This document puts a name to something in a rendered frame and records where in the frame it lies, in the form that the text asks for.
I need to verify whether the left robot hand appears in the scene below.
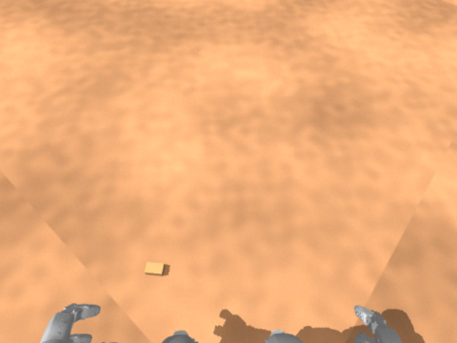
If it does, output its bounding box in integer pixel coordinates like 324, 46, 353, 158
40, 303, 117, 343

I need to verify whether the right robot hand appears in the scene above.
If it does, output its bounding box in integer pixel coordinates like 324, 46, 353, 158
354, 305, 402, 343

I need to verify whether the small box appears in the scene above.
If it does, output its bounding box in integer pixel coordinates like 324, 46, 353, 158
144, 262, 165, 276

